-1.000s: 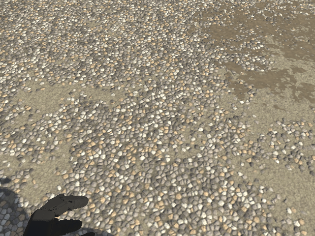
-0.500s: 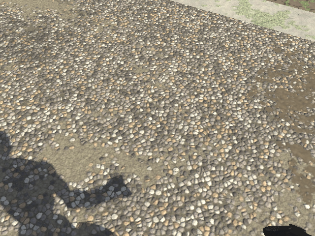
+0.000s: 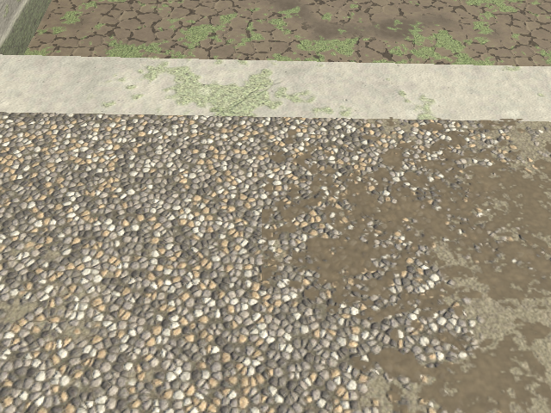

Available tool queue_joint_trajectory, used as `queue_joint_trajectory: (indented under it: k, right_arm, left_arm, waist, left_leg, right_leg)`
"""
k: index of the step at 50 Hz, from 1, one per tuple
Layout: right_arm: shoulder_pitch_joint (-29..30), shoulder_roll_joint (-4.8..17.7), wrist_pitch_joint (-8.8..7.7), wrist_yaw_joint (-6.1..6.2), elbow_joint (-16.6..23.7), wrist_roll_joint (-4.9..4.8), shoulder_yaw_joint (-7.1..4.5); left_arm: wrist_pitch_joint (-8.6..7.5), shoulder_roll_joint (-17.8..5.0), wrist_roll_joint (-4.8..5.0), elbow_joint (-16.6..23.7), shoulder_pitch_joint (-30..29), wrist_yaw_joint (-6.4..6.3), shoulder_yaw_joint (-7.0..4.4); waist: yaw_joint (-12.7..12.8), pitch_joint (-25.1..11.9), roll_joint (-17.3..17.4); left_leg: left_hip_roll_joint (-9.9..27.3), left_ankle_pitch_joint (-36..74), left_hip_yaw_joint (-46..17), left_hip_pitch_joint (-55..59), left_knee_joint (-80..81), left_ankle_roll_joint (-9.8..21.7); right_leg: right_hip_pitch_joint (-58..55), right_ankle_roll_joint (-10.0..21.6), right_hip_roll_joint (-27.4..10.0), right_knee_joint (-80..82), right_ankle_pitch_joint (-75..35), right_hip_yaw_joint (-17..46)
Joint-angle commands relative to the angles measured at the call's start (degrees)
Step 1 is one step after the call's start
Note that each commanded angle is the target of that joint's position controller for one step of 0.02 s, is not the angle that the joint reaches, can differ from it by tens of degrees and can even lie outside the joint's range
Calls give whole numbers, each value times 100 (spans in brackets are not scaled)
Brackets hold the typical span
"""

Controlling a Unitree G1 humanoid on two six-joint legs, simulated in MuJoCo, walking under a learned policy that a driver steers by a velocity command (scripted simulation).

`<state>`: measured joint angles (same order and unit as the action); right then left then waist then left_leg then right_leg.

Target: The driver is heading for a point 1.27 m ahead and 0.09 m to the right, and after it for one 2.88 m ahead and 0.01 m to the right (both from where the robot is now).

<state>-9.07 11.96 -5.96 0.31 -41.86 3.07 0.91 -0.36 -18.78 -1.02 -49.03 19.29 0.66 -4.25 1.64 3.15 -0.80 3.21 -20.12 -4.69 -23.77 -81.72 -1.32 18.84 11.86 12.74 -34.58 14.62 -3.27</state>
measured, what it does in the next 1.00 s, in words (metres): walks ahead: left foot, then right foot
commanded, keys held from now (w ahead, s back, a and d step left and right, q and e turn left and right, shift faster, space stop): w+e+shift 0.22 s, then w+shift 0.30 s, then w+q+shift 0.48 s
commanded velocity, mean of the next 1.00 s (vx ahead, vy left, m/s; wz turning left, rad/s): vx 1.00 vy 0.00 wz -0.16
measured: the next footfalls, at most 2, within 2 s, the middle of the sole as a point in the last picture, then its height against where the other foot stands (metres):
left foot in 0.28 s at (212, 409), level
right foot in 0.72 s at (356, 304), level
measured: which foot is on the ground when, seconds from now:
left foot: up 0.00-0.26, down 0.28-0.70, up 0.72-1.00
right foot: down 0.00-0.30, up 0.32-0.70, down 0.72-1.00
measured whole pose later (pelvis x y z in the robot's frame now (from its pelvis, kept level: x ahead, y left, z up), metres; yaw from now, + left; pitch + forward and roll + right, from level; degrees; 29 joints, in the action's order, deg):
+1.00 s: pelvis +0.88 -0.11 +0.02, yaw -6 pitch +1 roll -2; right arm -7.6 18.9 -0.3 -3.8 -42.4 1.2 -3.3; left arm -6.5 -18.2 -1.2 -51.9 26.4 0.1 -3.5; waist 2.5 0.5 2.3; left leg 6.1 -2.6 2.9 -45.4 -60.5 5.2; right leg -4.5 0.6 1.9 -14.4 19.8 -13.0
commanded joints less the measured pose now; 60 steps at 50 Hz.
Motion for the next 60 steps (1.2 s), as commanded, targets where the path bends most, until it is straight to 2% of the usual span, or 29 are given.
queue_joint_trajectory:
  k: [1,5,9,11,13,14,15,16,17,19,22,29,32,34,35,36,37,38,39,40,45,47,51,53,56,57,58,59,60]
  right_arm:
    - [-251,931,169,-9,488,150,-175]
    - [1024,620,227,-138,1054,-21,-17]
    - [1404,753,188,-139,1230,-174,-44]
    - [1097,988,156,-86,1165,-164,-137]
    - [-454,1437,106,43,744,-155,-368]
    - [-1682,1698,75,157,462,-79,-502]
    - [-2484,2084,43,230,298,127,-602]
    - [-1790,2324,70,127,300,115,-693]
    - [-1011,1548,105,49,475,47,-601]
    - [-822,1052,108,-26,283,16,-496]
    - [-1346,816,-40,-66,-280,-93,-397]
    - [-1734,1103,-148,-135,-641,-303,-419]
    - [-1868,1558,-120,-138,-758,-296,-499]
    - [-1969,1823,-48,-71,-870,-275,-546]
    - [-1855,1791,-14,-55,-846,-291,-533]
    - [-1940,1240,-17,-71,-681,-249,-416]
    - [-2610,399,13,-90,-467,-463,-259]
    - [-1890,1043,69,-63,-397,-418,-398]
    - [-1359,1091,102,-92,-306,-379,-435]
    - [-1255,934,137,-139,-330,-340,-401]
    - [-754,496,558,-334,-130,-155,-381]
    - [-202,443,568,-403,120,-153,-337]
    - [642,526,520,-582,472,-189,-250]
    - [709,644,504,-601,478,-192,-260]
    - [-940,1154,514,-470,44,-219,-449]
    - [-2130,1436,510,-367,-317,-206,-615]
    - [-2362,1647,517,-198,-488,-214,-758]
    - [-1815,2234,565,-137,-391,-161,-853]
    - [-1734,2576,596,-129,-63,-127,-981]
  left_arm:
    - [-301,-682,55,409,45,-79,-142]
    - [-437,-822,75,486,106,-13,-222]
    - [-423,-950,141,450,442,47,-317]
    - [-399,-1034,114,490,375,-5,-348]
    - [-418,-1305,31,467,187,5,-376]
    - [-484,-1026,-9,527,-47,15,-289]
    - [-555,-44,21,747,4,-15,-28]
    - [-546,86,202,936,806,26,115]
    - [-429,-329,19,691,327,-32,100]
    - [-370,-415,-129,835,-492,109,94]
    - [-250,-93,-187,1106,-799,253,225]
    - [-336,-21,-154,1846,-2509,448,488]
    - [-368,-186,-132,1775,-2418,338,448]
    - [-403,-511,-197,1402,-1192,150,280]
    - [-417,-717,-240,1074,-132,43,160]
    - [-435,-1201,-374,922,731,-88,-4]
    - [-429,-1463,-468,980,704,-110,-79]
    - [-381,-1096,-275,988,407,-101,-55]
    - [-423,-668,-213,911,-60,-96,43]
    - [-467,-454,-203,831,-261,-66,68]
    - [-703,-15,39,388,-143,-29,138]
    - [-758,73,9,296,-173,-20,156]
    - [-803,-250,-1,173,-114,-98,103]
    - [-771,-538,11,128,126,-162,63]
    - [-469,-1101,-80,283,-56,-301,-93]
    - [-363,-1157,-126,398,-287,-289,-119]
    - [-343,-875,-118,356,-281,-178,-84]
    - [-441,11,-193,749,75,-113,143]
    - [-554,-253,-30,1269,20,-146,188]
  waist:
    - [-454,108,765]
    - [-88,327,330]
    - [321,-40,-121]
    - [166,-271,-192]
    - [-688,-1196,-91]
    - [-1295,-1712,1]
    - [-1283,-2209,1372]
    - [-458,-2509,2785]
    - [-460,-1430,1293]
    - [-446,-608,133]
    - [-234,-198,543]
    - [-278,435,362]
    - [-135,198,399]
    - [471,-706,634]
    - [1009,-1220,605]
    - [1136,-1971,-98]
    - [525,-2852,-1294]
    - [654,-2300,-678]
    - [442,-1172,-388]
    - [250,-708,-240]
    - [-264,99,-383]
    - [-315,305,-358]
    - [-337,534,-29]
    - [-376,365,-77]
    - [-1326,-670,-549]
    - [-1828,-1194,-453]
    - [-1718,-1047,283]
    - [-722,-783,1736]
    - [-822,-2152,1330]
  left_leg:
    - [408,-216,-36,-1324,938,-220]
    - [326,1563,389,-533,3359,-315]
    - [-61,2590,423,21,4711,-118]
    - [-260,2198,316,564,5205,-49]
    - [-435,1344,538,2056,5178,127]
    - [51,643,179,3393,4924,266]
    - [1527,-1570,-1929,4562,5403,497]
    - [2290,-2517,-5222,4644,6852,1145]
    - [1988,-3147,-4541,3769,6910,1202]
    - [1382,-1292,-2631,2484,6802,1046]
    - [1014,-112,-1558,1913,7036,953]
    - [662,2314,-4,917,8280,987]
    - [804,4695,127,1674,7701,1009]
    - [778,6394,200,2027,5797,884]
    - [554,5627,253,1315,4273,795]
    - [144,3063,372,186,2265,804]
    - [-385,-777,132,-1396,324,756]
    - [-215,-165,-6,-1874,33,842]
    - [35,435,20,-2054,368,824]
    - [201,612,51,-1901,622,777]
    - [595,887,174,-1986,997,582]
    - [539,1515,402,-2103,1448,572]
    - [204,2627,1141,-1278,3374,861]
    - [-250,2700,1577,-694,3858,1052]
    - [-858,1604,1637,1054,3860,1355]
    - [-945,1122,1291,2374,4041,1548]
    - [-745,1095,696,3144,4634,1713]
    - [428,3853,-1372,4044,4321,2209]
    - [1190,2847,-3580,5043,5581,3133]
  right_leg:
    - [-323,983,-1794,2347,-356,3160]
    - [540,625,-1142,2560,-1084,2394]
    - [-458,213,-1284,2167,-2360,2548]
    - [-966,-18,-1342,1568,-3086,2700]
    - [-1240,-253,-1271,-266,-4347,2413]
    - [-436,-355,-1076,-1843,-3702,2162]
    - [991,-412,-557,-3793,324,1698]
    - [2203,-492,-374,-4644,1241,1358]
    - [2577,-437,-974,-4755,559,1203]
    - [2271,-546,-1267,-4108,50,1053]
    - [2279,-634,-1387,-3527,188,1242]
    - [1181,-754,-1479,-642,-1611,49]
    - [395,-660,-1228,-85,-1419,-12]
    - [-1072,-564,-877,95,-651,10]
    - [-2429,-536,-1129,213,-579,222]
    - [-3689,-493,-2484,302,1262,1601]
    - [-4672,-55,-4044,1145,2835,4423]
    - [-3876,-121,-3780,1871,3121,4723]
    - [-2962,-212,-3461,1887,2192,3549]
    - [-2300,-255,-3246,2013,1140,2827]
    - [-1279,-561,-2856,2668,-730,720]
    - [-1106,-665,-2561,2829,-1387,-103]
    - [-1108,-904,-2289,3064,-2937,-1184]
    - [-1665,-1037,-2362,2581,-5284,-1364]
    - [-2147,-1072,-2668,63,-7929,-1254]
    - [-1595,-965,-2712,-1615,-7360,-1075]
    - [-568,-1087,-1969,-3812,-3278,-1080]
    - [1766,-1418,-1034,-6117,1697,-669]
    - [2859,-1426,-952,-6693,1569,571]
Over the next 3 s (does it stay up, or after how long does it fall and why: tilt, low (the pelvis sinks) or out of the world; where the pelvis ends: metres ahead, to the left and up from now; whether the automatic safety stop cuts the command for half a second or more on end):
stays up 1.32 -0.03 0.02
